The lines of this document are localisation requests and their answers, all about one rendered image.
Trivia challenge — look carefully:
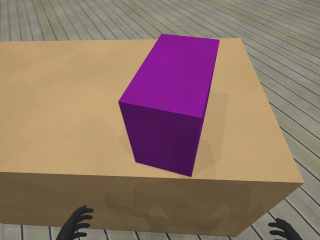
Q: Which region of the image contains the robot right hand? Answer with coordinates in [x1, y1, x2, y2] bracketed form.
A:
[268, 218, 303, 240]

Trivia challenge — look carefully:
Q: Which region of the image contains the pedestal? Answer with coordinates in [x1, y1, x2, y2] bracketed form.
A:
[0, 38, 304, 237]

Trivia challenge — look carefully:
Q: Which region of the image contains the robot left hand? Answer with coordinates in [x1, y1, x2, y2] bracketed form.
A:
[56, 205, 94, 240]

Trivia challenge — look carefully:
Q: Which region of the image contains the carton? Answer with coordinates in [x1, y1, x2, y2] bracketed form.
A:
[118, 34, 220, 177]

